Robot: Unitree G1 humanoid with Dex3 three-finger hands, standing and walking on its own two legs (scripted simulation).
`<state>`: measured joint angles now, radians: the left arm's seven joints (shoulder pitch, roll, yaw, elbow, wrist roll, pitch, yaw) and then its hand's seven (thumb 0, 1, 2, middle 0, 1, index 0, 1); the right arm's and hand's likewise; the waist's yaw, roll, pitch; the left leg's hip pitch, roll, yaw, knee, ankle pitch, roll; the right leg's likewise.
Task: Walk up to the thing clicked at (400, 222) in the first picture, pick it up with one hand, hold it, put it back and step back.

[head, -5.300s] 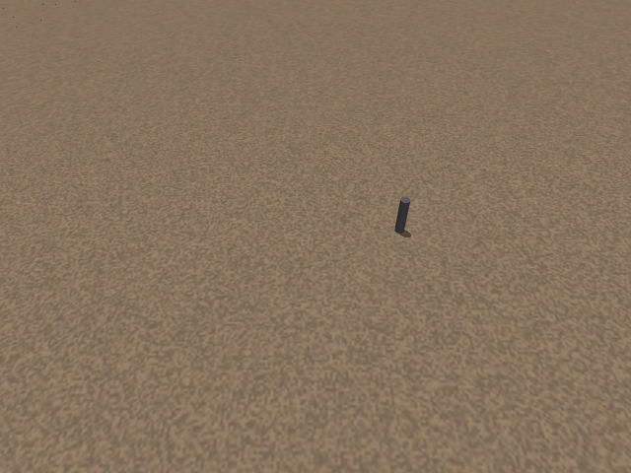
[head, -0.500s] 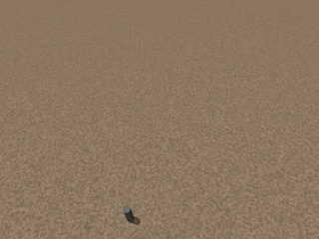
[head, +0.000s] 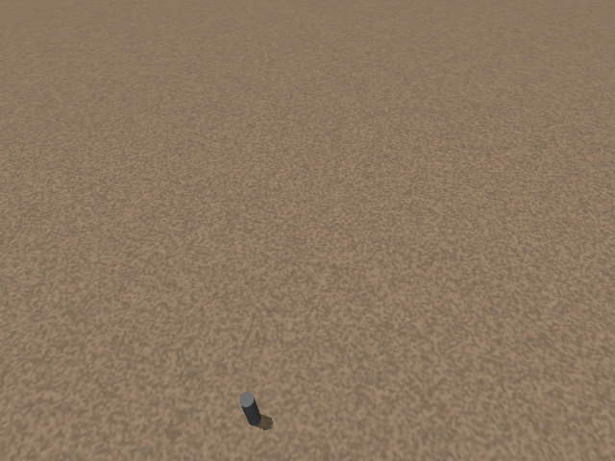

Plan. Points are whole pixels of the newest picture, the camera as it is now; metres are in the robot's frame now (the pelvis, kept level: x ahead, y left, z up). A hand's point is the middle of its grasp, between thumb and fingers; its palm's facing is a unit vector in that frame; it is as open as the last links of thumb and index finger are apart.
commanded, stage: walk up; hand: left
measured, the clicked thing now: (250, 409) +0.41 +0.20 -0.69
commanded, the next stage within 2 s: none
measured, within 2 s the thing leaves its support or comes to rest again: neither
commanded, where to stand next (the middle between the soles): +0.03 -0.02 m, yaw -2 degrees
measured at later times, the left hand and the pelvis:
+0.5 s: hand out of the picture +0.02 +0.27 -0.18, palm faces -0.03 -0.94 -0.35, open 7.4 cm; pelvis -0.07 +0.01 -0.02, yaw +2 degrees
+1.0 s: hand out of the picture +0.13 +0.23 -0.17, palm faces -0.06 -0.93 -0.36, open 7.4 cm; pelvis -0.01 -0.01 -0.03, yaw -2 degrees
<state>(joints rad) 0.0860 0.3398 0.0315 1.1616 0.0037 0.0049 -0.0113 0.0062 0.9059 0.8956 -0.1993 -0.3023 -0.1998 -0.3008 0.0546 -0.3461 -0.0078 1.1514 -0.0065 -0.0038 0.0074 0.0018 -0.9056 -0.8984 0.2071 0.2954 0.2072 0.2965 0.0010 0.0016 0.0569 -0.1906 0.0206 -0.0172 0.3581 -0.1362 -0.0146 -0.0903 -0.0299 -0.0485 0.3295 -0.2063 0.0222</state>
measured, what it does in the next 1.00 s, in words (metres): steps on the spot: left foot, then right foot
